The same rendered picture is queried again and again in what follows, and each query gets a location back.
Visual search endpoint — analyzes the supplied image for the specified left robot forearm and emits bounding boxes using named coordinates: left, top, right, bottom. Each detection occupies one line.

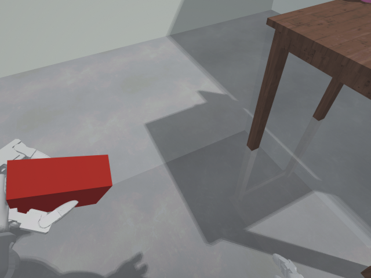
left=0, top=232, right=21, bottom=278

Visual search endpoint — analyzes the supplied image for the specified table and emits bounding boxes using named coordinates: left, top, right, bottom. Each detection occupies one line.
left=247, top=0, right=371, bottom=278

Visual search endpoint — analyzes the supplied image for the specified sponge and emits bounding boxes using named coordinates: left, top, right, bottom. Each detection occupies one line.
left=6, top=155, right=112, bottom=214

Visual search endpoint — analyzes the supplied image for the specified robot right hand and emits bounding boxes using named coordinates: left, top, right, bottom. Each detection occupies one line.
left=272, top=254, right=304, bottom=278

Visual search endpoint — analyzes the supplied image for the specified robot left hand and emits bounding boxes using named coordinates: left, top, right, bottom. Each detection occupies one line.
left=0, top=139, right=78, bottom=235

